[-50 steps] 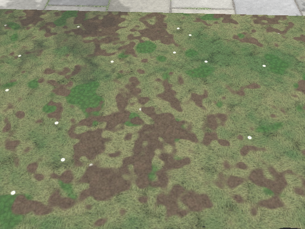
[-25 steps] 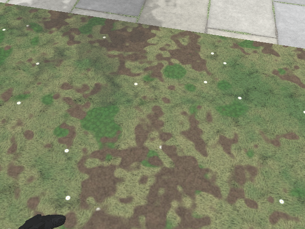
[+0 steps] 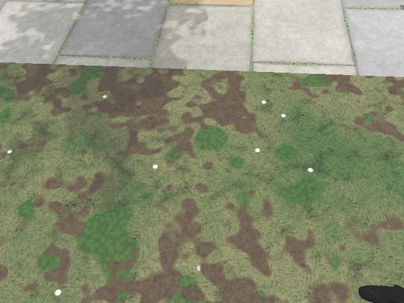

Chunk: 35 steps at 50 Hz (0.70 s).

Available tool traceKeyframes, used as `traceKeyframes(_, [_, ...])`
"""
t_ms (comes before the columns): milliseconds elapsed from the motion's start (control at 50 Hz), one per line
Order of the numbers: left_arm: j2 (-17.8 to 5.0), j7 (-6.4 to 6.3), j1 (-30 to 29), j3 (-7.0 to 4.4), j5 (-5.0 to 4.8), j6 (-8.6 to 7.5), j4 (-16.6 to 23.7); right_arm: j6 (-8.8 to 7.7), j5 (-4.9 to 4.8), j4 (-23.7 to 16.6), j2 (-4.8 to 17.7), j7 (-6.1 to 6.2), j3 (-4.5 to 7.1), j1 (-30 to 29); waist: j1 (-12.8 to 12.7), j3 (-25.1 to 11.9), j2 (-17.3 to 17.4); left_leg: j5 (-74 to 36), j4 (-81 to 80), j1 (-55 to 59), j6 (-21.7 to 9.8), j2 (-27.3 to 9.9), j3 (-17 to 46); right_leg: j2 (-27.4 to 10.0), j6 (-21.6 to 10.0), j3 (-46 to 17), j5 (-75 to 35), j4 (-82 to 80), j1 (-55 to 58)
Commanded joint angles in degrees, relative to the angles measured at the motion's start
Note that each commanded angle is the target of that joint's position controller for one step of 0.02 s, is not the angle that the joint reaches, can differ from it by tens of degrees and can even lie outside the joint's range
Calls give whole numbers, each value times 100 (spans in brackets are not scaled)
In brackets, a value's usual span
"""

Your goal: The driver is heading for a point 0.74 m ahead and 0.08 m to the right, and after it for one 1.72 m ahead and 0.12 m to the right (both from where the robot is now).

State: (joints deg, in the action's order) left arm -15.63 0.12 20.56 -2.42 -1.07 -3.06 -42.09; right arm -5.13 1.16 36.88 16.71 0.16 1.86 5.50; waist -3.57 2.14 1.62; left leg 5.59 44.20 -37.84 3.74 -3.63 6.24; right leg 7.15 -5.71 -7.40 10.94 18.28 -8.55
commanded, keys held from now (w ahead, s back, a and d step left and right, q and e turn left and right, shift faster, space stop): w+e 0.04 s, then e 0.56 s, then no key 0.06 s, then q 0.28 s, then w+q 0.06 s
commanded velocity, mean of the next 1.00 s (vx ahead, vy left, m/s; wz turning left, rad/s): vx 0.14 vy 0.00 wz -0.35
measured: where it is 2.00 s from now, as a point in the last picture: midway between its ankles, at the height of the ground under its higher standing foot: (236, 249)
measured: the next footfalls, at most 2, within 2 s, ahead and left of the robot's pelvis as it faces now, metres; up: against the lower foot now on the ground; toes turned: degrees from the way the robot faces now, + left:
left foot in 0.18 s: +0.30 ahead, +0.12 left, +0.00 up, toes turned -12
right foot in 0.64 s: +0.20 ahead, -0.12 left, +0.00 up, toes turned -25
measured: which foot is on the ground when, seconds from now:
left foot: up 0.00-0.16, down 0.18-0.64, up 0.66-1.00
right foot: down 0.00-0.18, up 0.20-0.62, down 0.64-1.00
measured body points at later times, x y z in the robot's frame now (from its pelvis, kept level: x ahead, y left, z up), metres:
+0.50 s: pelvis +0.18 +0.03 -0.01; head +0.22 +0.02 +0.44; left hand +0.41 +0.26 -0.10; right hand +0.23 -0.27 -0.11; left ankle +0.26 +0.13 -0.75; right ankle +0.18 -0.11 -0.70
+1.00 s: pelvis +0.19 -0.02 -0.01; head +0.21 -0.03 +0.44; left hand +0.45 +0.14 -0.10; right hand +0.19 -0.31 -0.13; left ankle +0.21 +0.12 -0.72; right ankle +0.17 -0.11 -0.75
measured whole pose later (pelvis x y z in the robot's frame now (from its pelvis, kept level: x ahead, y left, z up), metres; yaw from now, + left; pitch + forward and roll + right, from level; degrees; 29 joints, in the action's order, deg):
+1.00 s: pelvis +0.19 -0.02 -0.01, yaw -20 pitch +0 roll +0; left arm -12.5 -1.5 6.4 -1.3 0.8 1.3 -39.0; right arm 3.1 -1.3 46.2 16.4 0.4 3.1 11.8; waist 1.2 1.4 0.9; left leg 26.4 45.8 -18.9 3.4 -2.8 -1.1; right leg 0.4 -3.1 5.6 15.3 29.2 -14.4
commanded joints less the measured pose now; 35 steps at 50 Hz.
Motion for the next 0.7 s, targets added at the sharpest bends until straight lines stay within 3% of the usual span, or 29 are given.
traceKeyframes(20, [-1024,-108,85,-292,-45,-16,266,-117,-51,-455,274,-41,57,-627,-50,-242,-607,-943,-936,689,53,408,-304,-1129,-623,-975,-1566,-364,-366])
traceKeyframes(100, [-988,-175,300,-312,-61,145,129,-201,-59,-557,452,-111,151,-966,-73,-227,-724,-804,-1695,984,-156,685,-159,-1185,-396,-1473,-1960,325,174])
traceKeyframes(140, [-986,-228,91,-337,-33,225,214,-242,-52,-463,590,-107,234,-631,143,-404,-895,-604,-1914,1437,-351,723,-124,-1153,-219,-1697,-2493,892,389])
traceKeyframes(160, [-929,-232,-170,-321,-39,239,327,-265,-17,-363,660,-75,280,-180,446,-655,-882,-1120,-2301,2138,-515,611,-197,-928,-23,-1572,-2804,1437,284])
traceKeyframes(180, [-708,-210,-324,-246,37,221,514,-275,75,-276,909,-30,344,534,758,-1406,-592,-2214,-2022,3646,-884,-157,297,-676,211,-1359,-2131,2603,-344])
traceKeyframes(200, [-202,-179,624,-118,152,196,469,-180,138,-265,1143,23,357,881,373,-2161,898,-4761,-1433,5538,-1698,-1751,1814,119,585,-746,2315,4304,-1853])
traceKeyframes(220, [-714,-145,1251,-141,9,191,424,-44,-37,-172,1002,-21,375,1123,374,-2861,1553,-3595,-1515,5958,-2293,-2550,3164,-88,725,-494,3176,5466,-2607])
traceKeyframes(240, [-1112,-167,865,-278,-65,269,348,47,-65,-350,643,9,301,781,480,-2212,750,-2585,-1814,5260,-2082,-2150,2660,-420,909,-459,2617,5916,-2852])
traceKeyframes(260, [-1227,-197,253,-331,-69,359,489,134,-63,-395,420,43,223,445,522,-1514,364,-2197,-1979,4532,-1804,-1754,1833,-561,1022,-139,2161,5882,-3006])
traceKeyframes(280, [-1176,-225,15,-355,-32,454,548,194,-50,-382,348,48,173,206,438,-1064,214,-2094,-2145,3831,-1696,-1452,1339,-713,1103,-21,1938,5771,-2929])
traceKeyframes(320, [-830,-238,63,-313,-20,589,617,238,21,-258,451,49,198,-63,192,-571,501,-1825,-2565,2646,-1603,-1038,570,-870,1124,261,1646,5262,-2374])
traceKeyframes(340, [-661,-243,94,-277,-15,607,640,229,44,-195,478,47,221,-106,165,-531,626,-1914,-2694,2465,-1654,-965,328,-862,1136,392,1560,4996,-2227])
traceKeyframes(380, [-553,-241,-57,-244,29,599,738,223,36,-78,597,62,276,-89,198,-680,631,-2279,-2777,2550,-1815,-1122,119,-966,1139,459,1357,4531,-2161])
traceKeyframes(440, [-579,-168,-364,-224,53,605,878,299,-37,8,756,103,339,-199,250,-899,501,-1850,-2859,2616,-1854,-1275,-171,-1142,1051,499,788,3791,-1856])
traceKeyframes(520, [-698,-54,-733,-245,41,658,1070,399,-110,122,944,74,398,-207,352,-720,582,-850,-2899,2518,-1733,-1347,-458,-1136,854,705,584,2950,-1430])
traceKeyframes(580, [-750,22,-826,-290,49,672,1189,444,-217,236,1072,46,442,-117,326,-654,578,-656,-2558,2785,-1516,-1453,-524,-1027,619,897,589,2049,-1149])
traceKeyframes(600, [-738,41,-701,-312,57,662,1151,464,-273,275,1067,50,443,-124,229,-667,533,-501,-2287,2750,-1338,-1370,-658,-903,495,1026,255,1477,-828])
traceKeyframes(620, [-825,22,-558,-362,85,648,1089,480,-287,381,921,50,404,91,218,-679,362,-183,-1863,2497,-1066,-1155,-825,-766,331,960,-85,981,-320])
traceKeyframes(640, [-1213,-46,-386,-476,86,627,1098,491,-170,469,627,20,320,392,280,-702,-606,671,-771,1800,-555,-670,-1346,-1385,22,-9,-1449,372,404])
traceKeyframes(660, [-1777,-125,-553,-545,156,613,1321,485,77,186,390,-3,202,357,419,-648,-2186,3008,760,201,24,216,-1599,-2814,-1010,-1936,-2743,233,875])
traceKeyframes(680, [-1430,-97,-346,-451,302,501,1288,490,-1,181,718,47,312,-92,-74,-944,-1449,3255,1791,138,43,204,-719,-2995,-1457,-1905,-2686,128,469])
traceKeyframes(700, [-1169,-77,-539,-344,339,399,1214,533,-157,237,770,55,346,-66,80,-864,-1114,2891,2070,233,-29,76,-532,-2683,-1223,-1306,-2478,150,268])
Velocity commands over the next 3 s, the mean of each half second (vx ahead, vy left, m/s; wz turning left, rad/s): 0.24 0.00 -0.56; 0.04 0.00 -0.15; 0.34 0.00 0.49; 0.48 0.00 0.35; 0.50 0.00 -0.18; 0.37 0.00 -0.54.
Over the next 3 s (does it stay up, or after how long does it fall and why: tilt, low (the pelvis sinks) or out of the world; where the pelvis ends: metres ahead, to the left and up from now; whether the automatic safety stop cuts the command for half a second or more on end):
stays up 1.16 0.02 -0.01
